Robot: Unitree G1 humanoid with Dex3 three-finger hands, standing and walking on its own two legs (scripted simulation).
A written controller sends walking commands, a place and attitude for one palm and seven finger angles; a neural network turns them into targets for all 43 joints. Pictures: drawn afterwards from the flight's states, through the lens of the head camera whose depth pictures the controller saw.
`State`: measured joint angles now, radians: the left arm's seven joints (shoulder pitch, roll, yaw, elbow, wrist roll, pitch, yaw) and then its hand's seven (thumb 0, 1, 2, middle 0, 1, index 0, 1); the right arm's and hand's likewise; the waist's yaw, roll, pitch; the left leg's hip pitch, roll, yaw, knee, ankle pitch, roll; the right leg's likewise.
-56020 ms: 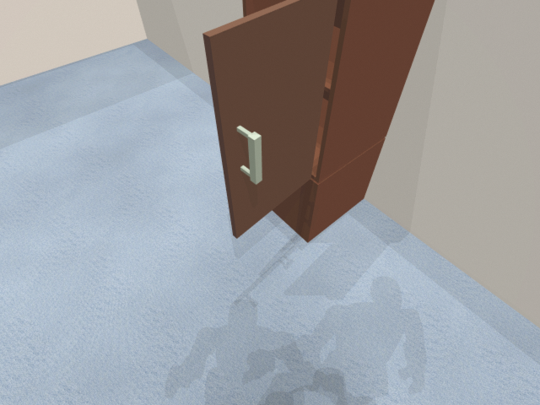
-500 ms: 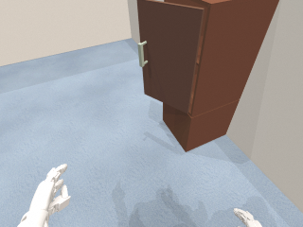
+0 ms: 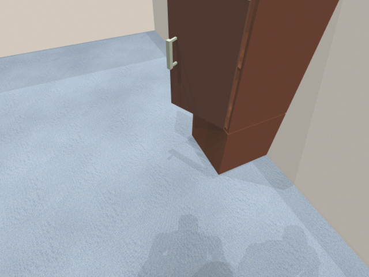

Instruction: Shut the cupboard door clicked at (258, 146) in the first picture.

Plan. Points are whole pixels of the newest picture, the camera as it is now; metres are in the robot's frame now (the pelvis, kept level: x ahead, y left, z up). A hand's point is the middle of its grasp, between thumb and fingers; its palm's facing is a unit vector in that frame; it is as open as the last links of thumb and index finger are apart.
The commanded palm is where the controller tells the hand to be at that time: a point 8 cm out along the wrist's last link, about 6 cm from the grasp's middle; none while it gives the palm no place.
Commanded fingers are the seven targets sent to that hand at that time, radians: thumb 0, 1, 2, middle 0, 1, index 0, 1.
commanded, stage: let the arm hang, fingers relaxed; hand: left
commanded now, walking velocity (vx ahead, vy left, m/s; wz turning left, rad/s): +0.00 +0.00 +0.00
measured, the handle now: (172, 53) +1.02 +0.11 -0.02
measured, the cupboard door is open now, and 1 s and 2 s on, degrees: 28 28 28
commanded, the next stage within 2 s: look to check the result in 0.46 s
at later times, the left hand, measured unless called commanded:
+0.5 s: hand out of the picture +0.05 +0.19 -0.17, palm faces -0.01 -0.97 -0.24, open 7.4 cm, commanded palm none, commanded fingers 0.00 0.90 0.90 -0.20 -0.30 -0.20 -0.30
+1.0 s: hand out of the picture +0.09 +0.21 -0.16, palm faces -0.01 -0.95 -0.32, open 7.4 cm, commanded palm none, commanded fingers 0.00 0.90 0.90 -0.20 -0.30 -0.20 -0.30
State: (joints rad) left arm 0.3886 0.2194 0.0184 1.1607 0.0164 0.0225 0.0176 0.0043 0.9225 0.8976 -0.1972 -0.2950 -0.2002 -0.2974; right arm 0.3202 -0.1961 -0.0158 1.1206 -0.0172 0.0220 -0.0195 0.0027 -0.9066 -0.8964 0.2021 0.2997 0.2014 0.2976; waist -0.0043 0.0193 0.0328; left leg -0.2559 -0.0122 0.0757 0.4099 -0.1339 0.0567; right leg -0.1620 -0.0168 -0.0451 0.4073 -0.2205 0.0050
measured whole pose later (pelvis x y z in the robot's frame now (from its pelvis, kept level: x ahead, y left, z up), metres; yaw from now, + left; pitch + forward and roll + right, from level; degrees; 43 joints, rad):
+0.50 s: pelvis +0.01 -0.01 +0.00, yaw +0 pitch -2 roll +0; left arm 0.21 0.23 0.01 1.11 0.02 -0.01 0.01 0.00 0.91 0.90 -0.20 -0.30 -0.20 -0.30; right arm 0.22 -0.25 -0.02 1.12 -0.02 -0.01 -0.01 0.00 -0.91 -0.90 0.20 0.30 0.20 0.30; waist -0.02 0.00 0.02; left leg -0.21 -0.01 0.08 0.36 -0.13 0.04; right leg -0.13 -0.01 -0.04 0.37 -0.22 0.00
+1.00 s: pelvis +0.04 -0.02 +0.01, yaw +0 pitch -1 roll +0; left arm 0.16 0.30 0.01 1.14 0.01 -0.01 0.01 0.00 0.91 0.90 -0.20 -0.30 -0.20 -0.30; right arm 0.12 -0.31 -0.01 1.13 -0.01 0.00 -0.01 0.00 -0.91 -0.90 0.20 0.30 0.20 0.30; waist -0.01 0.01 0.03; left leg -0.15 0.00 0.07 0.32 -0.15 0.02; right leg -0.05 0.00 -0.05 0.30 -0.23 -0.01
